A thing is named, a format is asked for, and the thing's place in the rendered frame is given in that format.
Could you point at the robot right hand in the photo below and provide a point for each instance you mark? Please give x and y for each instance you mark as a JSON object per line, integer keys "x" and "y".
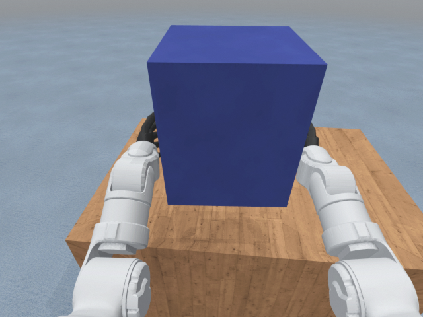
{"x": 311, "y": 139}

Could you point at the pedestal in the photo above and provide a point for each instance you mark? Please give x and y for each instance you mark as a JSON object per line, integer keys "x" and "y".
{"x": 228, "y": 261}

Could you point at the robot left hand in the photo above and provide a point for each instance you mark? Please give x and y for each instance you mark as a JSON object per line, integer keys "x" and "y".
{"x": 147, "y": 131}

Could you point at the right robot forearm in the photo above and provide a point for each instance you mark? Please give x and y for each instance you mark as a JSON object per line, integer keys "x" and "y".
{"x": 348, "y": 230}

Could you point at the left robot upper arm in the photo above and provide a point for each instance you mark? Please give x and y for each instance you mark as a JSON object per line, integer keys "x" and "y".
{"x": 112, "y": 287}

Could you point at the right robot upper arm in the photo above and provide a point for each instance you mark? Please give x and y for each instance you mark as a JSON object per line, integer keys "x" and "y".
{"x": 371, "y": 287}

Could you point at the left robot forearm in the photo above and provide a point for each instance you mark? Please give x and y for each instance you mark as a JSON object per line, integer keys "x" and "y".
{"x": 123, "y": 224}

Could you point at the carton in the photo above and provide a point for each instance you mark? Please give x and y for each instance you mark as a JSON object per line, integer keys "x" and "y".
{"x": 233, "y": 106}

